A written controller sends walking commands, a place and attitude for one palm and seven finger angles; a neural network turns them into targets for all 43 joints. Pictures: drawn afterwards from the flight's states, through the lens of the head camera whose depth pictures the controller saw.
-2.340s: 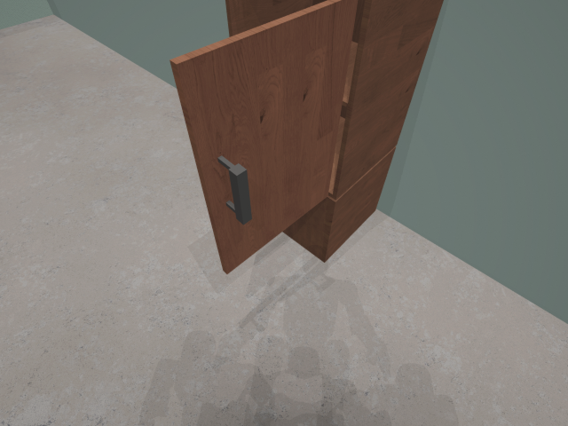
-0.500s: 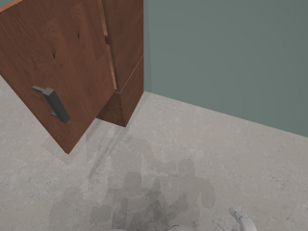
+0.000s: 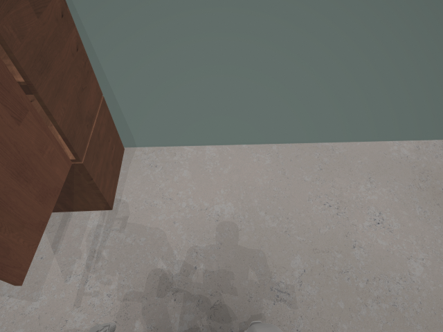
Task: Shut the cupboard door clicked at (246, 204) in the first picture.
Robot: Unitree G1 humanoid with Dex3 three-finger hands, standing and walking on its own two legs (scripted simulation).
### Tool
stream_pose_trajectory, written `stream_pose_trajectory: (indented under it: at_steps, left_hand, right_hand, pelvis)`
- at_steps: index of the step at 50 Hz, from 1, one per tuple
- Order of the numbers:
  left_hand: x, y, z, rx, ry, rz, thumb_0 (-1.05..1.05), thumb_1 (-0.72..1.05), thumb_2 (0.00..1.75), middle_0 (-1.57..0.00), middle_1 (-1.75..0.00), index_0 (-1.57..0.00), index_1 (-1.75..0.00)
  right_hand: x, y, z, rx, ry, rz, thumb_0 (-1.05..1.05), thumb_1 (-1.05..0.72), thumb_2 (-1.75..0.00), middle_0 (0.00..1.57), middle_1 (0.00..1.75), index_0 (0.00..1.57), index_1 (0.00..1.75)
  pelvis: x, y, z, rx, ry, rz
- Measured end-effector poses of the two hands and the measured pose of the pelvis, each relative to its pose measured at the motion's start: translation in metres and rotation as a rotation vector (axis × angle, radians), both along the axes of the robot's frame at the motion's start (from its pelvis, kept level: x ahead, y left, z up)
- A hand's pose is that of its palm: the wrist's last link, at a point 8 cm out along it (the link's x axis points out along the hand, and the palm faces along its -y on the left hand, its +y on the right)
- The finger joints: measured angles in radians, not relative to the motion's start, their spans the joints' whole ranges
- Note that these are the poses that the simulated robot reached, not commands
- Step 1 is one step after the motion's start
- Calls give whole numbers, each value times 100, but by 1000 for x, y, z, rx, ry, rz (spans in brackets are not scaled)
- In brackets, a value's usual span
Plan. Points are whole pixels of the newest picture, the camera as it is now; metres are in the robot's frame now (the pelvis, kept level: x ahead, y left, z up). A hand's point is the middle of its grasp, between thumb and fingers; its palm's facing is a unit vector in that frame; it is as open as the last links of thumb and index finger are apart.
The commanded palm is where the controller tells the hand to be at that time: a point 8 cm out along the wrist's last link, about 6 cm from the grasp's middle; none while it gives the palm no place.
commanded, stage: walk to a spot facing it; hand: left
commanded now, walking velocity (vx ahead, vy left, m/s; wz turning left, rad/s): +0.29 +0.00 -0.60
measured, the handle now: out of the picture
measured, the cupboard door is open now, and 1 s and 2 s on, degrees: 87 87 87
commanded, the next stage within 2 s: turn to face it in 1.26 s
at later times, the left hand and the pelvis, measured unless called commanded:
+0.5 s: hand (183, 283) +0.23 +0.09 -0.15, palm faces -0.30 -0.93 -0.19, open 7.4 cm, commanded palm none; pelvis +0.11 -0.07 +0.01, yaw -17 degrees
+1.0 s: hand (250, 184) +0.50 -0.06 -0.15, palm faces -0.45 -0.87 -0.22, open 7.4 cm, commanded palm none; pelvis +0.30 -0.18 +0.00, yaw -26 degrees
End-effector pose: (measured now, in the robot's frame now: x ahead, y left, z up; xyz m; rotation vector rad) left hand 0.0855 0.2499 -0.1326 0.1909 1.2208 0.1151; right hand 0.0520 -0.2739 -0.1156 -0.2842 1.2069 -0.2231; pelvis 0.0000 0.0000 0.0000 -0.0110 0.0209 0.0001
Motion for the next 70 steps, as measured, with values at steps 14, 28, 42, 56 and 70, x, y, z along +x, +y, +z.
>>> stream_pose_trajectory:
  at_steps: [14, 28, 42, 56, 70]
  left_hand:
    - [144, -79, 16, -9, -129, -272, 1, 90, 90, -20, -30, -20, -29]
    - [163, -108, -2, -36, 81, -278, 1, 90, 89, -20, -30, -21, -29]
    - [329, -177, 12, -40, 13, -415, 1, 91, 90, -20, -30, -20, -29]
    - [428, -284, 13, -4, -37, -424, -1, 93, 89, -20, -30, -20, -29]
    - [442, -273, -23, 2, 270, -309, 0, 91, 89, -20, -30, -20, -29]
  right_hand:
    - [-93, -14, -15, 116, 208, -278, 0, -90, -89, 20, 30, 20, 30]
    - [90, -59, 6, 77, -90, -291, 0, -91, -90, 20, 30, 20, 30]
    - [90, -43, -1, 161, 117, -466, 0, -92, -89, 20, 30, 20, 30]
    - [158, -132, -13, 210, 207, -571, 1, -91, -90, 20, 30, 20, 30]
    - [425, -230, -9, 77, -149, -363, 0, -91, -90, 20, 30, 20, 30]
  pelvis:
    - [53, -52, -2, 11, 5, -192]
    - [143, -70, 9, 1, -10, -321]
    - [249, -115, 17, 12, 6, -431]
    - [344, -212, 13, 15, -12, -446]
    - [478, -248, -7, -10, -41, -432]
